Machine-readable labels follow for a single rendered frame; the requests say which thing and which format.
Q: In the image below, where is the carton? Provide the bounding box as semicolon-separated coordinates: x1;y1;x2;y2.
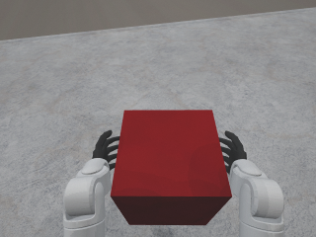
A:
111;110;232;226

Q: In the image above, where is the left robot forearm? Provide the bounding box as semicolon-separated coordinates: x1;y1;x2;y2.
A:
63;158;112;237

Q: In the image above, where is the robot left hand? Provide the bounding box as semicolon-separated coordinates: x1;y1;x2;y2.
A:
92;130;120;170

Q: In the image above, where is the right robot forearm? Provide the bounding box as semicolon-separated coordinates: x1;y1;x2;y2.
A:
229;159;284;237

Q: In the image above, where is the robot right hand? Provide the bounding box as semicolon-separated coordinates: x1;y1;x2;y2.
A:
218;130;247;175

